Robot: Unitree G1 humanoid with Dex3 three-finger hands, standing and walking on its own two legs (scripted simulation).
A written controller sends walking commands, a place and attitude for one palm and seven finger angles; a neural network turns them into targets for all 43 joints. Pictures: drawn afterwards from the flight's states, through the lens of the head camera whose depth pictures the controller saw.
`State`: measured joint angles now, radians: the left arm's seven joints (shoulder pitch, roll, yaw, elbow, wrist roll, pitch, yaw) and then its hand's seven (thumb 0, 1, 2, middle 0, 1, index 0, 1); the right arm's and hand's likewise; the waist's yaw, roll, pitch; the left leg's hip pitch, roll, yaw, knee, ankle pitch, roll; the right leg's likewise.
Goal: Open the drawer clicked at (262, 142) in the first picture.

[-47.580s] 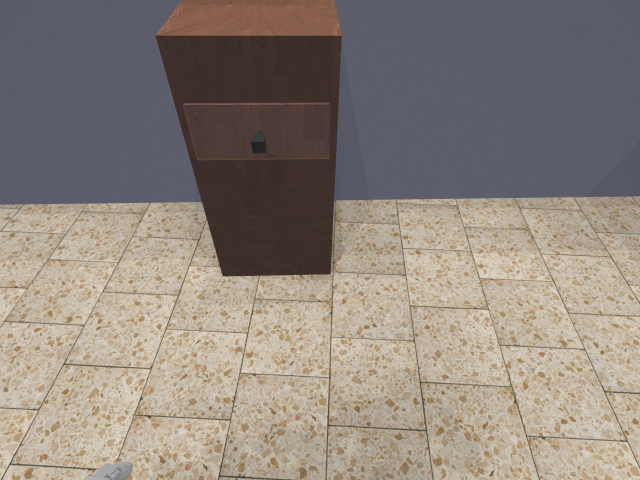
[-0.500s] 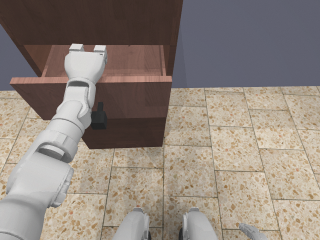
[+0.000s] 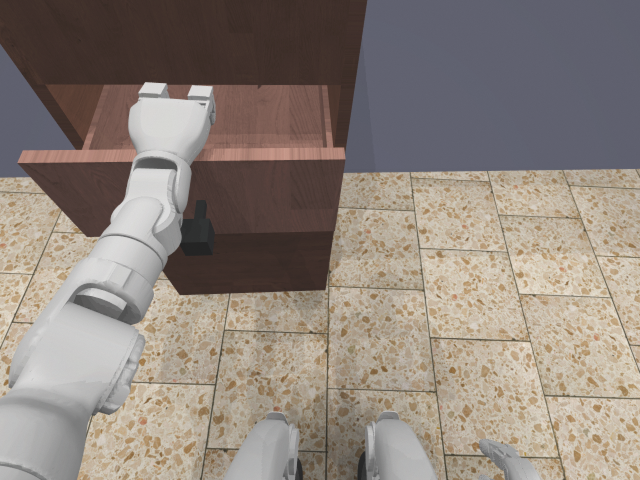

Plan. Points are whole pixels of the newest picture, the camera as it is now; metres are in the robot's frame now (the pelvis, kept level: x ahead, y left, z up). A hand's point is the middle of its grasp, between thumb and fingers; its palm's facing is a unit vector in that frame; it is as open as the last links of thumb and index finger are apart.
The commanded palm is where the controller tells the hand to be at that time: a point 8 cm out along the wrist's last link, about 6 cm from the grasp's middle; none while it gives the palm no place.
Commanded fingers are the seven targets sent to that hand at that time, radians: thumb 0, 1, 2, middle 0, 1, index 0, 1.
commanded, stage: lower the fingers behind the handle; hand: left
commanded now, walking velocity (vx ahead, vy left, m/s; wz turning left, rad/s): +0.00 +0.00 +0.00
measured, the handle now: (199, 225) +0.44 +0.18 +0.00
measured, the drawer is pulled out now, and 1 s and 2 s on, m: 0.13 0.13 0.13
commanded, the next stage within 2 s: lift the fingers back up to retry in 0.08 s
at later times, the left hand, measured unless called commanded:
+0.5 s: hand (181, 156) +0.50 +0.20 +0.06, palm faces +0.02 +0.06 -1.00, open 14.5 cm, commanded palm +0.47 +0.14 -0.02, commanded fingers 0.00 -0.50 0.30 -0.30 -1.20 -0.30 -1.20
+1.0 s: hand (181, 158) +0.50 +0.20 +0.06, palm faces -0.02 +0.03 -1.00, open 14.3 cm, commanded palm +0.47 +0.15 +0.02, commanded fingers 0.00 -0.50 0.30 -0.30 -1.20 -0.30 -1.20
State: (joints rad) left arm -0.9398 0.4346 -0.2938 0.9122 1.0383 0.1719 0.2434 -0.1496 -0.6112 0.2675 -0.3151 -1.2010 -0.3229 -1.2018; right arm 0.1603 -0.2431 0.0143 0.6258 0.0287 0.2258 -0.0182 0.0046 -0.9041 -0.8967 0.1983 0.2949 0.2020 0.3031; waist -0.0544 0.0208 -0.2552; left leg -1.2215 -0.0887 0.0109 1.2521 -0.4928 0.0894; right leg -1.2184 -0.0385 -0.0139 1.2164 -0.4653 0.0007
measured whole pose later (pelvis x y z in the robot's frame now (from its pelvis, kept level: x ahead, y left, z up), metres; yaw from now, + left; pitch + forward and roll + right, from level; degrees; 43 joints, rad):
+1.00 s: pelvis +0.02 +0.00 +0.03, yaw -2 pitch +25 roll -3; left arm -0.82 0.43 -0.23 0.95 1.03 0.09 0.31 -0.19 -0.57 0.26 -0.31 -1.20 -0.32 -1.20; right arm 0.27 -0.24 -0.02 0.65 0.02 0.19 0.02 0.00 -0.90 -0.90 0.20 0.29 0.20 0.30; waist -0.05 0.04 -0.26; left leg -1.08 -0.06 0.02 1.14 -0.49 0.09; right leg -1.08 0.00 0.00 1.08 -0.43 0.01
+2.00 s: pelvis +0.03 -0.01 +0.03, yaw -2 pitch +26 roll -2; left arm -0.80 0.44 -0.20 0.94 1.04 0.07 0.32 -0.21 -0.60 0.30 -0.31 -1.20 -0.32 -1.20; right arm 0.25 -0.24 -0.03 0.65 0.01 0.17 0.02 0.00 -0.90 -0.90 0.20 0.29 0.20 0.30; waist -0.03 0.04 -0.26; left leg -1.09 -0.05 0.00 1.14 -0.50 0.07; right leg -1.09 0.00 -0.01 1.09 -0.45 0.01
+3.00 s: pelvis +0.01 -0.01 +0.02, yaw -1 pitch +26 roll -2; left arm -0.90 0.44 -0.24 1.01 1.04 0.10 0.30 -0.21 -0.61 0.31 -0.31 -1.20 -0.32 -1.20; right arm 0.24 -0.23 -0.03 0.66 0.00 0.17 0.03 0.00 -0.90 -0.90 0.20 0.29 0.20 0.30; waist -0.05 0.03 -0.26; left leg -1.15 -0.06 -0.01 1.19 -0.49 0.07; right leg -1.14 -0.01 -0.03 1.13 -0.44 0.01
